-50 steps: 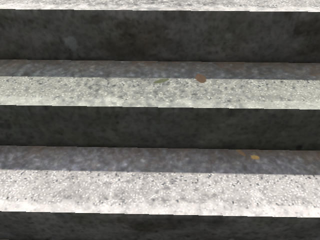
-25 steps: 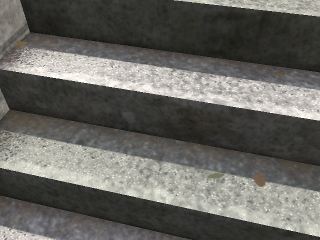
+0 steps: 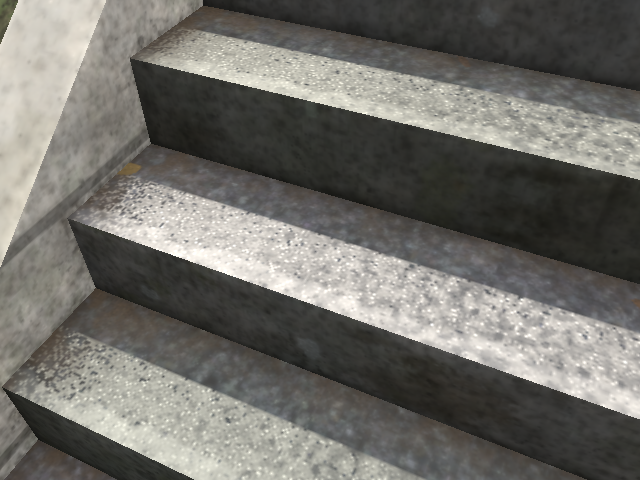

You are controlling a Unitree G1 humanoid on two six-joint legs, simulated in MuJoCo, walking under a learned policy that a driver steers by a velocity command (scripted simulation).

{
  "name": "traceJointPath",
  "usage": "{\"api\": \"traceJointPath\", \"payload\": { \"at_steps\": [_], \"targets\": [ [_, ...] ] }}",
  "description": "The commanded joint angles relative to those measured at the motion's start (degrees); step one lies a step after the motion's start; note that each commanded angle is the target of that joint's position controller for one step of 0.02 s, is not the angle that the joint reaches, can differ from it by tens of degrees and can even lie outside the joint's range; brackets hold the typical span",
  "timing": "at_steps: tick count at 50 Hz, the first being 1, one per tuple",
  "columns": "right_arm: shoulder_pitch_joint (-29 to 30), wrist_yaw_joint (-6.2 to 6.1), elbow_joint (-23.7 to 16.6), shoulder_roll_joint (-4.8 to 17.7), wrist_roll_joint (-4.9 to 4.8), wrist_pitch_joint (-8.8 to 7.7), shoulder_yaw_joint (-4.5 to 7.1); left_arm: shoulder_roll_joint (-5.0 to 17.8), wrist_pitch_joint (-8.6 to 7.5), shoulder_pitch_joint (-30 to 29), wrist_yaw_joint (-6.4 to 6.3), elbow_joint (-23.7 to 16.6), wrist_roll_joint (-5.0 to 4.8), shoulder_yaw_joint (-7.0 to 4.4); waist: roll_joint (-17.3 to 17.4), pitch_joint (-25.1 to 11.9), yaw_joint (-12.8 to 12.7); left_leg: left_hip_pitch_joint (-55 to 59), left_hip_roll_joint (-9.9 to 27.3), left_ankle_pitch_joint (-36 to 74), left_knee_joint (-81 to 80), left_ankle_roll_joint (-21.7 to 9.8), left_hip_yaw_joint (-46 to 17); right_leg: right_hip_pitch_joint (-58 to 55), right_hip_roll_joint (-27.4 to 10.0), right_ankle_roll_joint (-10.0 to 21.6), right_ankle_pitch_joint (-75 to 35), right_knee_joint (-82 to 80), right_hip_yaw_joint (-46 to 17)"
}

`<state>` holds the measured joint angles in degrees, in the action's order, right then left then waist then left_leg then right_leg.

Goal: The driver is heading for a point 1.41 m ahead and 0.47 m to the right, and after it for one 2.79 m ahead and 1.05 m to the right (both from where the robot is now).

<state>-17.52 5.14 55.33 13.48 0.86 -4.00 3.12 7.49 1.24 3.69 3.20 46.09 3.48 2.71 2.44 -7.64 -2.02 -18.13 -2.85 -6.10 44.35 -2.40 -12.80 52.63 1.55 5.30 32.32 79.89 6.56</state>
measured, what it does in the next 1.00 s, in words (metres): climbs, turning right: left foot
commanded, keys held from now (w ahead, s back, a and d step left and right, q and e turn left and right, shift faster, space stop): e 0.82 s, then w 0.18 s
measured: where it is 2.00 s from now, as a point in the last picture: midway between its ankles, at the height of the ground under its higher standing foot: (539, 380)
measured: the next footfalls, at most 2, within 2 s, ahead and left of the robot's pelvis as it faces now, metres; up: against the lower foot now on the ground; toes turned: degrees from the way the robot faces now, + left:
left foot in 0.52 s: +0.20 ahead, +0.12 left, +0.00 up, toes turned -14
right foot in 1.08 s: +0.10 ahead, -0.12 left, +0.00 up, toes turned -32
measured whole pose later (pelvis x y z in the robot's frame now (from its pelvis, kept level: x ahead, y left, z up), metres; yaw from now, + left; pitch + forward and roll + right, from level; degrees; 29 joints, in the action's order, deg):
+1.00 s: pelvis +0.11 +0.01 +0.14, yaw -29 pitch +6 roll +2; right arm -10.9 1.4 40.4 10.3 3.6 -4.3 -0.7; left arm 13.7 -2.7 10.6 4.2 47.1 2.6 -1.5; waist -2.3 -6.6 4.0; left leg -17.7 4.5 -14.7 26.6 -2.7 14.4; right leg 39.1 -3.2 -1.3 21.7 63.6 0.1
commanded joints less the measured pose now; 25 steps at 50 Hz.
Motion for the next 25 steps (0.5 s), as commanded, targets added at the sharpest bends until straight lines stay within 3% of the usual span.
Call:
{"api": "traceJointPath", "payload": {
  "at_steps": [1, 2, 3, 4, 5, 6, 7, 9, 10, 11, 12, 15, 16, 17, 18, 19, 21, 22, 24, 25],
  "targets": [
    [1.0, -0.45, -1.8, 3.1, 0.04, 1.62, 2.83, 15.1, -1.56, 12.3, 0.05, 0.5, -0.17, -5.00, -13.5, 1.5, -5.9, -35.8, -7.2, 4.0, 49.8, -1.5, -14.4, -27.8, -10.4, 10.2, 19.7, -53.0, -59.8],
    [3.8, -2.19, -2.9, 3.2, -0.11, 0.37, 2.15, 13.4, -3.02, 7.6, -0.72, 2.6, -1.04, -5.09, -7.2, 4.6, -1.5, -36.1, -5.7, 6.7, 50.4, -2.1, -10.8, -23.1, -9.0, 7.8, 15.3, -51.2, -50.1],
    [4.8, -3.51, -3.1, 3.5, 0.08, -0.21, 1.30, 9.1, -4.06, 3.2, -0.92, 3.0, -1.40, -4.15, -1.1, 3.6, 1.1, -34.6, -3.5, 8.2, 50.6, -1.9, -7.9, -19.5, -8.5, 6.8, 9.5, -48.2, -43.1],
    [5.4, -4.44, -3.4, 3.6, 0.77, 0.11, 0.84, 4.1, -5.01, -0.9, -0.97, 2.9, -1.84, -2.89, 1.2, 1.3, 3.6, -32.0, -0.4, 6.5, 48.4, -1.1, -4.4, -16.7, -6.4, 6.3, 4.6, -46.8, -36.4],
    [5.8, -5.53, -3.9, 3.7, 1.07, 0.44, 0.73, 1.6, -5.85, -5.0, -1.24, 1.6, -3.00, -2.05, 0.5, 0.0, 5.8, -30.0, 2.1, 4.7, 45.5, 0.4, -2.3, -14.9, -4.9, 4.4, -1.1, -46.7, -31.7],
    [6.5, -5.98, -4.5, 3.9, 0.92, 0.63, 0.72, 1.0, -6.75, -5.1, -1.68, 1.0, -3.61, -1.79, -3.0, -2.4, 5.9, -29.5, 2.7, 2.6, 46.1, 1.6, -1.2, -16.2, -4.3, 3.6, -9.6, -47.3, -29.7],
    [7.1, -5.91, -4.6, 4.3, 0.94, 0.63, 0.50, 2.1, -7.21, -3.3, -2.11, 1.2, -3.41, -2.01, -6.0, -4.0, 4.7, -30.5, 1.7, 0.7, 49.7, 2.3, -0.1, -18.0, -4.1, 3.9, -17.5, -47.9, -28.9],
    [8.5, -5.32, -5.6, 4.3, 1.06, 0.11, 0.10, 5.8, -7.71, -1.0, -2.59, 0.6, -2.04, -2.91, -6.2, -5.0, 3.5, -32.5, 1.5, -0.2, 51.2, 3.1, 1.7, -20.0, -3.6, 4.5, -25.1, -47.7, -24.6],
    [8.5, -4.89, -5.7, 4.5, 1.70, -0.05, 0.00, 6.7, -7.81, -0.4, -2.67, 0.1, -2.03, -3.16, -5.6, -5.1, 3.3, -32.7, 2.0, 0.4, 51.1, 3.3, 2.8, -20.3, -3.2, 5.1, -24.3, -47.2, -22.9],
    [10.0, -5.18, -6.8, 5.2, 2.57, 0.48, 0.03, 7.3, -7.53, 1.5, -2.25, -0.1, -2.27, -3.25, -2.8, -5.0, 2.9, -33.5, 3.7, 1.2, 45.0, 4.8, 3.9, -21.5, -3.1, 5.6, -20.1, -47.9, -22.9],
    [12.9, -6.30, -8.3, 5.9, 2.11, 0.94, 0.20, 8.3, -7.08, 4.4, -2.23, -0.5, -2.10, -3.66, -3.2, -4.7, 0.9, -36.1, 4.3, -1.6, 41.4, 6.7, 3.6, -24.5, -4.6, 6.5, -15.5, -49.8, -26.7],
    [13.4, -7.66, -7.9, 6.2, 2.20, 1.04, 0.45, 8.8, -6.77, 8.3, -1.89, -1.4, -2.23, -4.16, -7.8, -2.3, -1.1, -41.6, 4.2, -1.4, 38.6, 8.8, 1.9, -30.2, -7.3, 9.8, -5.8, -51.0, -35.5],
    [14.7, -7.70, -8.7, 6.2, 2.56, 0.85, 0.51, 8.7, -7.31, 5.5, -0.91, -3.5, -3.33, -4.18, -8.1, -1.0, -1.1, -41.0, 4.5, -7.8, 35.5, 9.5, 6.3, -31.1, -7.9, 10.2, -8.1, -54.1, -33.9],
    [15.7, -7.58, -9.8, 6.0, 2.88, 0.81, 0.47, 9.8, -7.61, 4.4, -0.94, -4.4, -3.54, -4.31, -9.5, -0.9, -1.4, -38.8, 4.2, -8.8, 35.3, 9.4, 7.3, -29.2, -7.4, 10.4, -8.7, -53.0, -34.9],
    [19.2, -7.57, -11.8, 5.8, 1.69, 0.83, 0.41, 10.0, -7.83, 5.4, -1.05, -4.5, -3.32, -4.49, -5.9, -0.2, -2.3, -37.6, 4.8, -14.5, 26.8, 10.2, 8.0, -30.8, -8.5, 9.6, -8.8, -54.9, -35.8],
    [20.4, -7.73, -12.8, 4.4, 1.60, 0.74, 0.10, 11.1, -7.98, 6.4, -1.48, -4.7, -3.43, -4.92, -7.0, -0.4, -3.1, -35.7, 4.4, -15.4, 21.0, 10.4, 8.5, -31.7, -8.0, 9.3, -8.1, -54.6, -36.5],
    [19.4, -7.40, -14.2, 1.8, 2.12, 0.70, -0.77, 11.9, -7.50, 3.9, -1.61, -5.3, -2.96, -5.50, -9.2, -0.3, -2.0, -28.5, 2.9, -15.1, 14.1, 9.9, 10.5, -28.9, -6.2, 9.0, -7.7, -53.3, -35.1],
    [15.7, -6.51, -14.5, 1.6, 1.71, -0.26, -0.37, 12.5, -8.64, -1.6, -1.15, -7.7, -2.84, -5.67, -10.3, 1.7, 1.7, -16.8, 3.4, -14.1, 15.7, 8.6, 12.3, -21.7, -6.1, 7.0, -13.5, -52.4, -31.5],
    [14.2, -4.93, -16.6, 2.1, 0.75, -0.90, 0.00, 12.0, -8.26, -3.4, -0.96, -8.9, -2.76, -5.55, -8.1, 1.5, 3.4, -9.4, 1.2, -12.3, 3.7, 7.4, 14.7, -19.9, -5.7, 8.6, -18.9, -49.5, -32.5],
    [13.8, -4.58, -17.4, 1.6, -0.02, -1.32, 0.20, 11.6, -7.39, -2.9, -0.63, -8.2, -3.30, -5.43, -7.0, 2.3, 4.6, -5.5, 0.5, -7.7, -8.2, 6.5, 15.5, -20.7, -5.1, 9.3, -18.2, -46.7, -33.0]
  ]
}}
Keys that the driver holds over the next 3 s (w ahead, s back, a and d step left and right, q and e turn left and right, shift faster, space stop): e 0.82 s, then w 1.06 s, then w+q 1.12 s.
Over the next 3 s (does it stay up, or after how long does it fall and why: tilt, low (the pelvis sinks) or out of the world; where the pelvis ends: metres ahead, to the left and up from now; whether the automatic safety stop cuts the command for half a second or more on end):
stays up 0.94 -0.51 0.84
